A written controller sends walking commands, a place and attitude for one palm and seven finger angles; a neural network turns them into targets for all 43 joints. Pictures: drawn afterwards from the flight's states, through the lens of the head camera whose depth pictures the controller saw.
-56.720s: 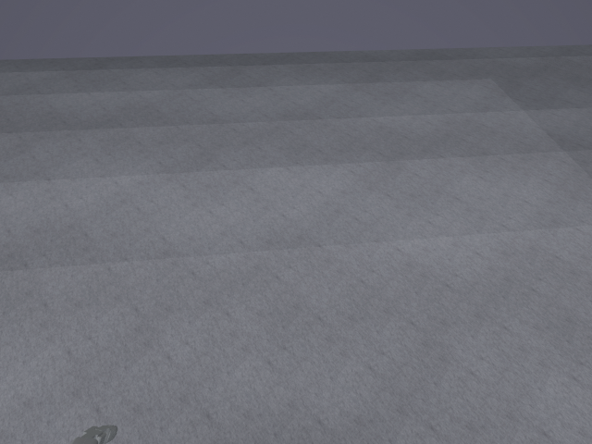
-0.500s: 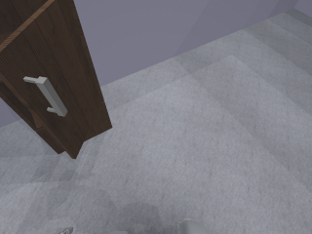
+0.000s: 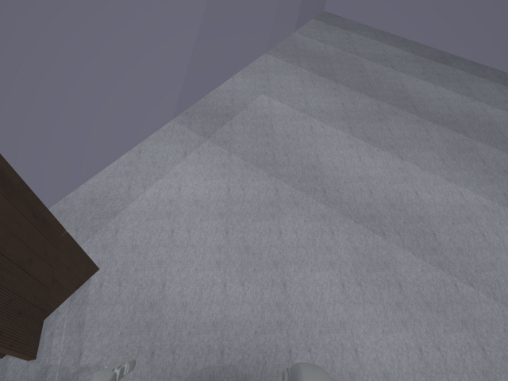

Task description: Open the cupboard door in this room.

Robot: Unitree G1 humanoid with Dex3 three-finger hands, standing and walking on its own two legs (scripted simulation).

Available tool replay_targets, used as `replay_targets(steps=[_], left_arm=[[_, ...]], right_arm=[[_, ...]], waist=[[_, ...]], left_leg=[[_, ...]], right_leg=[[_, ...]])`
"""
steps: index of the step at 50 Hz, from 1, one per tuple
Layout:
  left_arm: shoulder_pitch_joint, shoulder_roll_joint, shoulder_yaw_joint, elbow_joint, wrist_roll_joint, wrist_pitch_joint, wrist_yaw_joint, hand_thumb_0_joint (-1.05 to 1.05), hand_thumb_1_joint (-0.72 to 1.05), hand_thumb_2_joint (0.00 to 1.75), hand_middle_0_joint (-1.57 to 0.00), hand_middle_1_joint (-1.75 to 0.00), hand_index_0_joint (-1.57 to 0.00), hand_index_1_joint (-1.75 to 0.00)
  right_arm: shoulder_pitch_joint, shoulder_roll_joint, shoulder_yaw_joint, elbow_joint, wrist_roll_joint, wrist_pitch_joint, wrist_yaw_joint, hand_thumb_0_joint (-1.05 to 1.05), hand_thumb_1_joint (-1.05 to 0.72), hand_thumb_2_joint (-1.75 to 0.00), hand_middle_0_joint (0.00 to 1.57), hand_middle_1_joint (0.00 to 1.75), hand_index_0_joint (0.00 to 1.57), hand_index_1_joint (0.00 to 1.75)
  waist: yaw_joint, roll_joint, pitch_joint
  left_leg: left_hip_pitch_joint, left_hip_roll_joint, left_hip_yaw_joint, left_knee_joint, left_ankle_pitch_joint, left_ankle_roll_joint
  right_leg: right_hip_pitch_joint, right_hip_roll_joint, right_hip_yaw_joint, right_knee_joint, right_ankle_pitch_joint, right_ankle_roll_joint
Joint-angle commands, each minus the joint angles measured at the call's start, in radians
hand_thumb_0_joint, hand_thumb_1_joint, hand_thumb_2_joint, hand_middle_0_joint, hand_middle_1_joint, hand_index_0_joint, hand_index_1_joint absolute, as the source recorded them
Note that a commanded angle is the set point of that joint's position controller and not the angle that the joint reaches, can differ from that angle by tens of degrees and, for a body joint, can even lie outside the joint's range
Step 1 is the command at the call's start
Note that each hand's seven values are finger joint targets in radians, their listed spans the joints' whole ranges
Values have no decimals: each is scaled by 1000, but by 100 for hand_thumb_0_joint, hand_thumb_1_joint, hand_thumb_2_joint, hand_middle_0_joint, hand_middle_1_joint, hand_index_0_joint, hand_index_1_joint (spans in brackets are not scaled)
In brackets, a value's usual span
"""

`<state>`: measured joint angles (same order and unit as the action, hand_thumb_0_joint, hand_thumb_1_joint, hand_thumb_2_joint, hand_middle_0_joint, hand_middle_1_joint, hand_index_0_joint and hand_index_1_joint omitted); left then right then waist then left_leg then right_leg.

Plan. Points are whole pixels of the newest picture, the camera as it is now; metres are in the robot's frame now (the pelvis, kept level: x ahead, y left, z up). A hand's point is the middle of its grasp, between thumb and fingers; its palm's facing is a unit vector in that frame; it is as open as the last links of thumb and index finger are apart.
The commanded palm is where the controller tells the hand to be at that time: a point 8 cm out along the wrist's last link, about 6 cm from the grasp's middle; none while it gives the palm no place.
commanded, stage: walk to a spot facing it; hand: left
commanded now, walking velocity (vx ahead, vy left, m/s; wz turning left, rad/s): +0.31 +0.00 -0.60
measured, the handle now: out of the picture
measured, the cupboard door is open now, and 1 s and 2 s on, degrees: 46 46 46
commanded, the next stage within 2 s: turn to face it in 1.34 s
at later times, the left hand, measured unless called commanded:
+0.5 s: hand (198, 324) +0.24 +0.11 -0.18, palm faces -0.22 -0.96 -0.15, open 7.4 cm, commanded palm none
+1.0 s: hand (278, 190) +0.58 -0.05 -0.17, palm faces -0.42 -0.88 -0.21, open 7.4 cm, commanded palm none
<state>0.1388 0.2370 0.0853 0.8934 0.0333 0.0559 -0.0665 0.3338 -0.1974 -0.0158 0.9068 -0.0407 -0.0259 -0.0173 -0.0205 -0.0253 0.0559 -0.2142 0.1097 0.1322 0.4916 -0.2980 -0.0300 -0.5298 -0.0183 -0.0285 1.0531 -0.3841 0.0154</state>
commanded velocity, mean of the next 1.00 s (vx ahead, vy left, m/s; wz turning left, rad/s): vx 0.36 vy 0.00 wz -0.31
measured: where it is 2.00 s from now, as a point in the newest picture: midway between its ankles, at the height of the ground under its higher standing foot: (328, 253)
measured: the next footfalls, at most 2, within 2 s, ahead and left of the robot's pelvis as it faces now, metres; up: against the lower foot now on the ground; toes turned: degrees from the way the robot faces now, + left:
right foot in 0.18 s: +0.12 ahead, -0.16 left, +0.00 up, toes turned -15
left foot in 0.54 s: +0.35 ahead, +0.03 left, +0.00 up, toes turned -11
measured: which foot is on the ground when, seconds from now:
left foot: down 0.00-0.18, up 0.20-0.52, down 0.54-0.90, up 0.92-1.00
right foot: up 0.00-0.16, down 0.18-0.54, up 0.56-0.88, down 0.90-1.00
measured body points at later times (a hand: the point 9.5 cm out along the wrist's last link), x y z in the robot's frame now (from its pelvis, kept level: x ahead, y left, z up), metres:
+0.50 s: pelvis +0.18 -0.06 +0.00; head +0.23 -0.06 +0.44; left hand +0.25 +0.16 -0.17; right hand +0.22 -0.32 -0.13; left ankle +0.29 +0.05 -0.72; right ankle +0.08 -0.15 -0.74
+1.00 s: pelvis +0.39 -0.17 -0.01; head +0.42 -0.19 +0.43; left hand +0.60 +0.00 -0.15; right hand +0.22 -0.36 -0.16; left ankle +0.35 +0.00 -0.67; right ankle +0.37 -0.27 -0.74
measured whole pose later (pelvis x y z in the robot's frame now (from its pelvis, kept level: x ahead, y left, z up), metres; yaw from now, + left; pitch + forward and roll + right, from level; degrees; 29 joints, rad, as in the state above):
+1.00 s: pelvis +0.39 -0.17 -0.01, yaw -25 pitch +0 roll +0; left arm 0.11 0.20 0.06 0.96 0.02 -0.06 -0.02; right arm 0.38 -0.21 -0.05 1.12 -0.02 0.01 0.01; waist -0.04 0.01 0.09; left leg -0.32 0.13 0.09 1.09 -0.45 -0.03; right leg -0.33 -0.03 -0.13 0.63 -0.29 -0.05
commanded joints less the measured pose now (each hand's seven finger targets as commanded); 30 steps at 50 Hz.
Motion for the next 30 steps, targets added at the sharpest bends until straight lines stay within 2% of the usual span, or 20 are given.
replay_targets(steps=[1,5,6,7,8,9,10,11,12,13,15,17,21,23,24,25,26,27,28,30], left_arm=[[-151,13,-9,-128,-7,-49,-12,0,90,90,-20,-30,-20,-30],[-150,21,-8,-118,-7,-55,-10,0,90,90,-20,-30,-20,-30],[-118,30,-3,-104,-5,-58,-9,0,90,90,-20,-30,-20,-30],[-14,55,6,-70,-4,-63,-5,0,90,90,-20,-30,-20,-30],[160,126,26,-14,-3,-77,6,0,90,90,-20,-30,-20,-30],[343,276,68,32,-4,-90,28,0,90,90,-20,-30,-20,-30],[368,307,68,46,-28,-85,45,0,90,90,-20,-30,-20,-30],[275,261,54,27,-25,-84,55,0,90,90,-20,-30,-20,-30],[191,206,39,3,-22,-86,62,0,90,90,-20,-30,-20,-30],[118,162,24,-12,-18,-90,67,0,90,90,-20,-30,-20,-30],[75,140,22,-16,-7,-102,65,0,90,90,-20,-30,-20,-30],[83,144,23,0,-8,-110,59,0,90,90,-20,-30,-20,-30],[114,150,25,34,-10,-117,52,0,90,90,-20,-30,-20,-30],[113,142,26,44,-15,-113,51,0,90,90,-20,-30,-20,-30],[95,132,26,46,-15,-112,54,0,90,90,-20,-30,-20,-30],[82,105,19,36,-18,-111,51,0,90,90,-20,-30,-20,-30],[115,42,9,23,-24,-109,44,0,90,90,-20,-30,-20,-30],[106,26,-2,-7,-24,-116,39,0,90,90,-20,-30,-20,-30],[52,45,1,-14,-10,-120,40,0,90,90,-20,-30,-20,-30],[24,41,3,9,-4,-117,28,0,90,90,-20,-30,-20,-30]], right_arm=[[104,-183,-53,-20,-2,-27,-13,0,-90,-90,20,30,20,30],[110,-204,-65,-6,-4,-18,-3,0,-90,-90,20,30,20,30],[99,-206,-64,-5,-2,-15,-2,0,-90,-90,20,30,20,30],[72,-209,-63,-10,3,-14,1,0,-90,-90,20,30,20,30],[36,-185,-56,-26,17,-18,10,0,-90,-90,20,30,20,30],[-39,-98,-34,-92,38,-23,22,0,-90,-90,20,30,20,30],[-151,-127,-43,-126,30,-22,13,0,-90,-90,20,30,20,30],[-160,-132,-52,-115,33,-22,10,0,-90,-90,20,30,20,30],[-156,-133,-54,-96,25,-20,10,0,-90,-90,20,30,20,30],[-141,-129,-56,-72,18,-11,11,0,-90,-90,20,30,20,30],[-83,-87,-52,-32,13,2,18,0,-90,-90,20,30,20,30],[-83,-73,-50,-28,15,3,25,0,-90,-90,20,30,20,30],[-158,-66,-50,-55,19,-18,33,0,-90,-90,20,30,20,30],[-152,-79,-52,-48,19,-27,29,0,-90,-90,20,30,20,30],[-84,-93,-57,-27,19,-35,25,0,-90,-90,20,30,20,30],[28,-141,-67,12,15,-43,14,0,-90,-90,20,30,20,30],[171,-249,-94,43,-5,-51,2,0,-90,-90,20,30,20,30],[253,-297,-95,52,-12,-41,-6,0,-90,-90,20,30,20,30],[190,-266,-88,40,-6,-34,-3,0,-90,-90,20,30,20,30],[57,-163,-63,6,-2,-43,-3,0,-90,-90,20,30,20,30]], waist=[[-43,199,-8],[-43,213,-22],[-20,190,-26],[39,147,-65],[125,12,-144],[202,-316,-231],[214,-218,-157],[155,-164,-111],[111,-174,-68],[64,-140,-36],[17,-113,-52],[7,-78,-56],[21,-86,-27],[8,-76,-10],[-31,-34,-31],[-82,52,-68],[-131,283,-156],[-142,360,-182],[-122,238,-110],[-55,194,-7]], left_leg=[[111,206,-67,-247,86,109],[84,237,9,-187,125,100],[59,232,30,-130,137,87],[-1,200,71,14,204,63],[-186,145,140,271,242,23],[-526,-20,166,638,-282,-32],[-633,-5,-50,780,-350,-24],[-623,39,-106,823,-238,-23],[-577,64,-126,782,-170,-28],[-493,77,-132,701,-132,-35],[-365,40,-90,566,-85,-38],[-325,16,-72,460,-20,-39],[-251,-30,-57,232,28,-27],[-132,-56,-37,128,83,-21],[-6,-57,-41,42,110,-18],[184,-30,-78,-10,75,5],[369,209,-407,-102,-84,95],[411,402,-679,-247,-186,198],[273,411,-677,-274,-271,223],[110,331,-484,-293,-152,177]], right_leg=[[-71,-45,-50,-172,54,0],[104,-6,-122,-359,39,-19],[188,9,-138,-413,51,-29],[351,43,-158,-483,86,-48],[655,-27,-39,-554,35,-105],[883,-355,497,-702,38,-243],[793,-421,618,-776,139,-304],[675,-380,562,-787,27,-297],[557,-342,479,-799,46,-267],[436,-301,373,-802,112,-243],[355,-233,257,-796,213,-223],[344,-207,226,-800,206,-220],[364,-192,231,-780,227,-209],[317,-171,221,-752,194,-186],[267,-148,205,-687,182,-166],[170,-93,158,-529,219,-136],[-15,33,50,-224,24,-79],[-156,87,17,74,-210,-57],[-201,16,68,215,-167,-68],[-217,-68,75,274,16,-51]])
